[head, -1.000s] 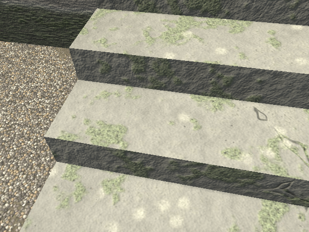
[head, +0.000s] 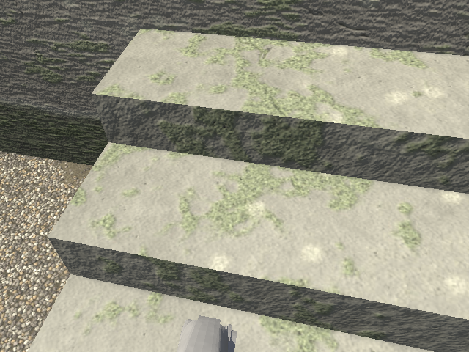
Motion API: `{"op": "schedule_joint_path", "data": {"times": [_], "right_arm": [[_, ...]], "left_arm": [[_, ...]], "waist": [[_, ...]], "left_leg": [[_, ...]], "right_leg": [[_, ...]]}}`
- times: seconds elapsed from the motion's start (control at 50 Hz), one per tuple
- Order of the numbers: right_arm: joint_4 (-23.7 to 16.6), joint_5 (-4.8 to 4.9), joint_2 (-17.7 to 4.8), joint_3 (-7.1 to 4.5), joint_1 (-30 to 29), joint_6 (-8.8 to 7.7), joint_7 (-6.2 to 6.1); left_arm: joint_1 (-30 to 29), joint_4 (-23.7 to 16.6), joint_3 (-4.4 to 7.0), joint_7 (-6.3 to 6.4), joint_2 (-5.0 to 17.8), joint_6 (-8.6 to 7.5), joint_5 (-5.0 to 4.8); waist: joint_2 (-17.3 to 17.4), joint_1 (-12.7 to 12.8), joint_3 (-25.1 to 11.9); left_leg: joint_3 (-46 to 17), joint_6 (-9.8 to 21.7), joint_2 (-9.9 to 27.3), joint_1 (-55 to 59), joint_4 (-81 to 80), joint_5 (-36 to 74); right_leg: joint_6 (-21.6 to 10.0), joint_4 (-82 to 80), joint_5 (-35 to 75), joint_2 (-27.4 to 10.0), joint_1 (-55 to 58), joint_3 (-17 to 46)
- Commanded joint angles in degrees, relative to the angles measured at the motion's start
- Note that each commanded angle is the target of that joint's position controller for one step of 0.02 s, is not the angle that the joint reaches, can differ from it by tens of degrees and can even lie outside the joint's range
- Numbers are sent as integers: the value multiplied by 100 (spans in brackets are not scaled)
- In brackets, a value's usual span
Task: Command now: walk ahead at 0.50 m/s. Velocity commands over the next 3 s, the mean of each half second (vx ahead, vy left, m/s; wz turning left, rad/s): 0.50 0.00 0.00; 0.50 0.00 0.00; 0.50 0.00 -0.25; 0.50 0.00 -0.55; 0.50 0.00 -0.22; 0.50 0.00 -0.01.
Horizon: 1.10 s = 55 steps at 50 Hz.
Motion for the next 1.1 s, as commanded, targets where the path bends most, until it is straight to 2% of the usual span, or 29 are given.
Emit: {"op": "schedule_joint_path", "data": {"times": [0.02,0.08,0.12,0.14,0.16,0.18,0.2,0.22,0.24,0.26,0.28,0.3,0.36,0.42,0.48,0.56,0.64,0.66,0.68,0.7,0.72,0.74,0.76,0.78,0.8,0.82,0.86,0.96,1.1], "right_arm": [[-447,63,-28,114,-940,-97,-77],[-981,170,-170,153,-2336,79,-17],[-1371,-57,204,247,-3204,418,89],[-1232,-111,192,199,-2500,486,143],[-601,-27,246,238,-1200,367,-177],[-1446,4,-124,172,-2454,522,223],[-1159,159,-558,-20,-1612,539,233],[-82,106,-207,-21,714,370,-142],[339,36,-511,-156,1850,211,-250],[611,9,-1068,-114,2709,313,-15],[678,-112,-1658,-702,2432,268,-389],[943,-459,-1244,-375,3074,207,-95],[1540,-239,195,-76,1202,25,152],[1737,-322,620,36,463,-186,153],[1968,-720,406,52,1401,-339,-64],[2352,-789,-195,52,3105,-250,78],[1525,-87,-939,-47,2463,-473,258],[1809,322,-1065,-317,2891,-433,-356],[1723,-193,-1517,-213,2793,-500,141],[1789,-246,-1634,-430,2575,-510,325],[1503,410,-751,-438,3146,-569,-225],[1285,328,-889,-556,2387,-559,-166],[881,-33,-367,-523,1980,-520,-111],[1369,-67,-206,-419,1666,-327,237],[1261,-207,-90,-374,1449,-323,243],[100,-315,329,-349,988,-409,-68],[784,-200,46,-197,1156,-155,29],[863,-223,-166,-101,800,-5,85],[-397,-27,-227,222,-1985,-20,-113]], "left_arm": [[1128,297,-165,-29,50,-14,177],[1644,590,-245,-109,122,37,173],[1446,555,-330,-298,126,62,-2],[342,83,-269,-342,412,-67,-248],[176,-86,10,416,621,-127,-1326],[989,235,-140,-236,1396,-331,-398],[668,181,59,-374,1929,-407,-575],[559,-4,276,352,1600,-320,-1119],[426,-184,280,619,1585,-321,-1068],[1037,22,1,-397,648,-228,411],[-382,-634,531,107,1261,-435,-995],[-177,-183,407,-371,750,-151,-737],[-1563,-1184,276,-186,404,-2,-510],[-1316,-1349,-7,-43,-68,300,-570],[-2567,-1889,-151,-48,46,219,-787],[-4373,-2723,-250,129,516,325,-729],[-4436,-2693,-250,-110,439,610,-564],[-3022,-2186,-249,341,-87,447,-836],[-3940,-2662,-237,-32,567,489,-676],[-3087,-2437,1,-7,995,412,-701],[-776,-1696,228,393,997,238,-622],[-86,-1428,438,581,1618,339,-722],[-974,-1345,553,641,1801,341,-845],[-369,-1122,335,366,1555,244,-345],[-666,-767,380,226,1265,190,-397],[-1369,-719,350,428,426,80,-793],[-2021,-591,74,288,-114,113,-526],[-1530,-262,35,88,13,23,-256],[717,581,-148,212,83,-39,89]], "waist": [[-581,14,654],[-492,407,817],[-770,327,741],[-1003,-460,586],[105,-286,682],[-2099,-693,-68],[-1682,-962,316],[-1200,-1356,-341],[-1369,-1673,-895],[583,-1572,-2419],[752,-1717,-1790],[-87,-1773,-672],[-940,-446,-63],[-612,508,292],[208,207,326],[132,-470,233],[724,6,-74],[-54,54,-117],[1432,138,-211],[1205,360,-518],[-374,673,-1911],[-1668,1054,-1966],[-1768,498,-1307],[-1408,939,243],[-750,526,501],[-58,-403,319],[-129,-413,10],[-394,-701,129],[-205,187,541]], "left_leg": [[371,143,342,-2278,370,-431],[1327,-53,601,-1759,-1209,36],[1876,-235,871,22,-2182,-383],[2201,-325,549,1847,-2888,-505],[3088,-593,58,3434,-3382,-2041],[2529,-724,-98,4430,-3917,-1200],[2522,-856,-409,4074,-5161,-1583],[2603,-546,-450,4645,-5603,-2954],[1154,-197,67,6008,-5924,-2475],[-2637,1145,1349,9568,-7779,-1456],[-4274,1341,2190,7595,-9540,-415],[-4547,940,2033,6762,-9806,-1719],[-2171,634,1919,5957,-9613,-997],[170,-213,1354,4878,-10171,-779],[949,-472,900,4681,-10468,-1010],[349,-498,1276,6291,-10856,-559],[851,75,1699,5542,-11332,4241],[1324,-287,1569,6621,-10730,5999],[833,-8,2012,7060,-10487,7542],[1048,-262,1777,7371,-9188,8191],[1163,-870,1293,5819,-6884,6327],[1071,-1017,178,4776,-4680,1011],[306,-1049,150,3760,-2429,-782],[-1105,-723,-247,1827,-1262,519],[-864,-429,-145,1505,-963,522],[45,-586,260,2129,-1387,-307],[-805,-6,183,1361,-1039,116],[348,-165,742,465,-628,-156],[1089,68,1199,-1771,-1466,-1406]], "right_leg": [[-328,-1426,982,-1421,1575,1612],[-339,-2135,1388,-1293,1036,1255],[-582,-3039,3196,-1779,-95,1299],[-479,-2824,5809,-1525,-828,558],[27,-2802,8519,-1099,-708,-10],[-446,-2193,11073,-1827,-827,559],[-387,-1502,12623,-2042,537,543],[-16,-65,12532,-1843,1883,326],[-27,1370,10698,-1692,1239,452],[-63,3403,6443,-823,-2535,1511],[165,6771,1756,481,-1498,724],[-149,8969,3112,514,-3390,2768],[-989,9810,2352,269,-5093,2479],[-1260,9345,1523,-353,-5533,1705],[-1139,9788,753,-518,-5779,833],[-735,7286,1471,-992,-6728,725],[-89,5389,359,-249,-3193,-649],[-221,4565,-1078,-36,-2368,-1268],[-175,3648,-174,167,-2439,-786],[-421,2915,849,89,-1595,-290],[-966,3001,-297,-1109,999,2070],[-1455,180,-1506,-1647,989,4788],[-1473,-1008,-2469,-1862,451,5881],[-1169,-519,-3053,-1518,-333,5435],[-1183,-107,-1680,-1492,-647,4332],[-575,-320,-1550,-1629,-950,3531],[-935,-425,287,-1470,-1006,3147],[-884,-1184,1088,-1163,-1067,1453],[-718,-1849,1260,-1546,1323,1288]]}}
Next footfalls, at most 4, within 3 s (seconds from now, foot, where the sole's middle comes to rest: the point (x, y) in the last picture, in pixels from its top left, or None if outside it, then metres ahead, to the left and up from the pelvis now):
0.22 left None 0.37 0.09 -0.59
0.68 right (331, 241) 0.66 -0.14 -0.41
1.24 left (233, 82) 1.05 0.10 -0.23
1.82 right None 1.35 -0.22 -0.05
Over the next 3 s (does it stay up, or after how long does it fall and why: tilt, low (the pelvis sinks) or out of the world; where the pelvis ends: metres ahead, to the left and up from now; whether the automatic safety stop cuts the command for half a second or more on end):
stays up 1.81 -0.36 0.71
